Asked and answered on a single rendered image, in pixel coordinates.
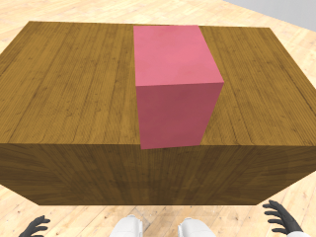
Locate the pedestal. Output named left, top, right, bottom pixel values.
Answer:
left=0, top=21, right=316, bottom=206

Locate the right robot hand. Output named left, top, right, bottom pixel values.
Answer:
left=262, top=199, right=304, bottom=235

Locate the robot thigh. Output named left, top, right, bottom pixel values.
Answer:
left=178, top=219, right=216, bottom=237
left=109, top=216, right=143, bottom=237

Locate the robot left thigh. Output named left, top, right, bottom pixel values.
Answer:
left=109, top=216, right=143, bottom=237

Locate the left robot hand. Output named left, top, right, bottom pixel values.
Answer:
left=19, top=215, right=50, bottom=237

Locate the robot right thigh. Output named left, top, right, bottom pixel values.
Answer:
left=178, top=219, right=216, bottom=237

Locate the carton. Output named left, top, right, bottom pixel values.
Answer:
left=133, top=25, right=224, bottom=150

